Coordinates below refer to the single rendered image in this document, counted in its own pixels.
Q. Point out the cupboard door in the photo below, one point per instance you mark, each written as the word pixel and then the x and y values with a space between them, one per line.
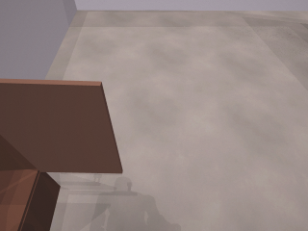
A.
pixel 59 125

